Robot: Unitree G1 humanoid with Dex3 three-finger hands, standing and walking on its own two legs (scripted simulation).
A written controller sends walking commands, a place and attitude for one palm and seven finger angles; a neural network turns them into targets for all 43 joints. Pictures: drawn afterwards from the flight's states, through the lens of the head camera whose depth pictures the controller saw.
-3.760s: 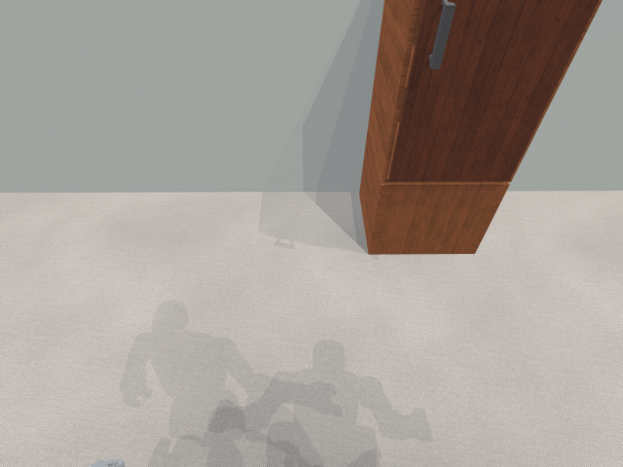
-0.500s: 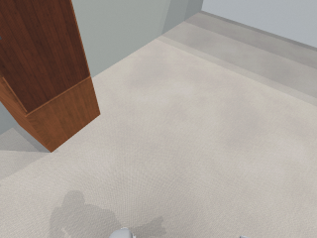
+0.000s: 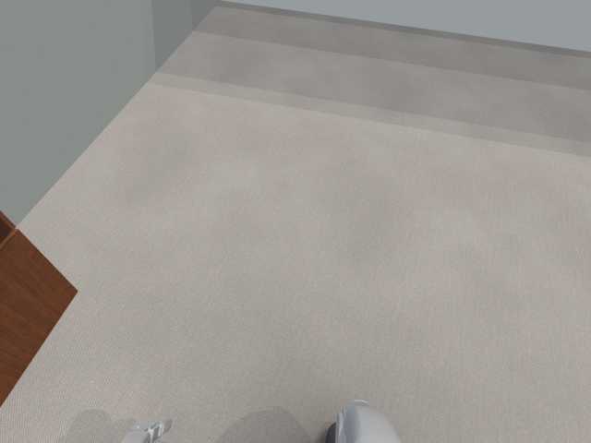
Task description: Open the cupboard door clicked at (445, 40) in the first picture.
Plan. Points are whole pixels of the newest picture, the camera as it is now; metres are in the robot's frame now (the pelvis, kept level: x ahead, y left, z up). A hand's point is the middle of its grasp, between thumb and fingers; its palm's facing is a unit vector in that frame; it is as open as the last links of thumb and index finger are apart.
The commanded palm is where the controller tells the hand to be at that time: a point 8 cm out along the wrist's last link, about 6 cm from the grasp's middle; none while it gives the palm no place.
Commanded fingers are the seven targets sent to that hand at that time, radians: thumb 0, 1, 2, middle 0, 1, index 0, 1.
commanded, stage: walk to a spot facing it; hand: left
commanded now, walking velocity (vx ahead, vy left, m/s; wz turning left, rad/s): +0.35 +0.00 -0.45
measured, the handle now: out of the picture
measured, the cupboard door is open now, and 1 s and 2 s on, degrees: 0 0 0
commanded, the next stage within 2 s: turn to face it in 0.50 s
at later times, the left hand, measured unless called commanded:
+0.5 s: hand (197, 369) +0.26 +0.17 -0.17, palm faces -0.08 -0.98 -0.21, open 7.3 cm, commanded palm none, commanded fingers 0.00 0.90 0.90 -0.20 -0.30 -0.20 -0.30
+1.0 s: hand (235, 256) +0.48 +0.12 -0.16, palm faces -0.14 -0.97 -0.22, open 7.3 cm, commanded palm none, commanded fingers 0.00 0.90 0.90 -0.20 -0.30 -0.20 -0.30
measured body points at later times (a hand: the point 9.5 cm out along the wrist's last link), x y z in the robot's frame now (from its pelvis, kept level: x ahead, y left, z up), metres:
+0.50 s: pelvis +0.23 -0.02 +0.00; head +0.24 -0.02 +0.45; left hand +0.27 +0.22 -0.16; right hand +0.32 -0.27 -0.13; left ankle +0.36 +0.09 -0.71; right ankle +0.16 -0.11 -0.74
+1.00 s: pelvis +0.34 -0.04 +0.00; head +0.35 -0.05 +0.44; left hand +0.49 +0.17 -0.14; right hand +0.26 -0.25 -0.17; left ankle +0.38 +0.08 -0.73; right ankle +0.33 -0.14 -0.74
